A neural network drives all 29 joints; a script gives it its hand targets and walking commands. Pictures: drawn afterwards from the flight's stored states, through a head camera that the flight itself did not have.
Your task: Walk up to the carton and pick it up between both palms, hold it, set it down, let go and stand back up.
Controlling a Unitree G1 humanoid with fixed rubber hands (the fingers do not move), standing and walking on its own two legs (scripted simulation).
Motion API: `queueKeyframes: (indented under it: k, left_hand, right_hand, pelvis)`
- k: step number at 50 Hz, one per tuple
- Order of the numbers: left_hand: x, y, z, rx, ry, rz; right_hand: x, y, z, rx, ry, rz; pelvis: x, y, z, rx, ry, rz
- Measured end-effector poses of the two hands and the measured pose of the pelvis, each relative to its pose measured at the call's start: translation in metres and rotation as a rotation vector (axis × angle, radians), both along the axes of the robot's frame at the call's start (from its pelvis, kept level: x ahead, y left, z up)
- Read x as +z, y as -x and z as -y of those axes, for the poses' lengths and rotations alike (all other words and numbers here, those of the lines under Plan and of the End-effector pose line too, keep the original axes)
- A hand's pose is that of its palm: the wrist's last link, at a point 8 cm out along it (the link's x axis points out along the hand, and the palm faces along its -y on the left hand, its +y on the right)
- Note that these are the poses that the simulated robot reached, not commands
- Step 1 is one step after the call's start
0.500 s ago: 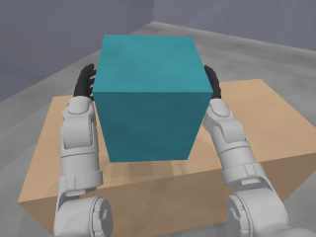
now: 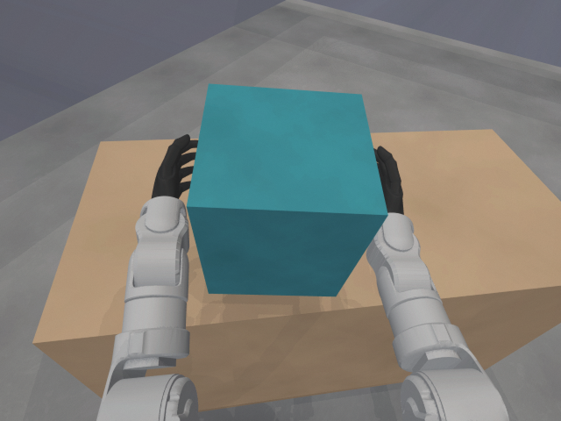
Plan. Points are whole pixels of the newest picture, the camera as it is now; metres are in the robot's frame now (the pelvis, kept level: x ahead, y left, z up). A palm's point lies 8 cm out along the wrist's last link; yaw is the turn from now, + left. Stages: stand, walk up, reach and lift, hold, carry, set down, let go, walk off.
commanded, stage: set down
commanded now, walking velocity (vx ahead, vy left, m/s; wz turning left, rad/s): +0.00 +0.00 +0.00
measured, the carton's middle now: (279, 201) +0.39 +0.00 +0.10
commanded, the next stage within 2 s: none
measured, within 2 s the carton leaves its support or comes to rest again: neither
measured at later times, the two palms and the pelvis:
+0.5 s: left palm (174, 197) +0.37 +0.15 +0.13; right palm (386, 204) +0.37 -0.15 +0.12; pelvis +0.00 +0.00 +0.00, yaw -1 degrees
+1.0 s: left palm (184, 204) +0.40 +0.14 +0.09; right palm (379, 205) +0.39 -0.16 +0.10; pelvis +0.01 +0.00 +0.00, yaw -2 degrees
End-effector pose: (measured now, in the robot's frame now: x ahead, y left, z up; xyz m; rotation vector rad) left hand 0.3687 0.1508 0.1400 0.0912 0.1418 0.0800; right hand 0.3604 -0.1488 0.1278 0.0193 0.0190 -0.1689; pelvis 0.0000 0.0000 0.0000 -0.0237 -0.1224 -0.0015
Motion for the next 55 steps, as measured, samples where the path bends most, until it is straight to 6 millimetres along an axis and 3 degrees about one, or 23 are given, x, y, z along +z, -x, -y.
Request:
queueKeyframes:
  k: [10,22,33,43,55]
  left_hand:
    - [0.009,-0.012,0.011,-0.015,-0.002,0.014]
    - [-0.014,-0.004,0.001,0.002,0.008,-0.047]
    - [-0.023,-0.016,0.014,-0.020,0.042,-0.085]
    - [-0.044,-0.024,0.013,-0.012,0.064,-0.105]
    - [-0.057,-0.036,0.006,-0.010,0.056,-0.123]
  right_hand:
    - [0.018,-0.008,0.011,-0.011,0.027,0.013]
    - [-0.005,-0.005,0.002,0.003,0.010,-0.042]
    - [-0.012,-0.008,0.014,-0.025,0.016,-0.079]
    - [-0.024,-0.019,0.013,-0.019,0.022,-0.098]
    - [-0.036,-0.032,0.006,-0.015,0.016,-0.117]
  pelvis:
    - [-0.001,-0.009,0.001,-0.009,0.000,0.007]
    - [0.000,-0.001,0.001,-0.009,-0.002,-0.016]
    - [0.002,0.006,0.004,-0.028,-0.013,-0.047]
    - [0.002,-0.002,0.005,-0.049,-0.013,-0.074]
    - [0.001,-0.016,0.002,-0.038,-0.008,-0.113]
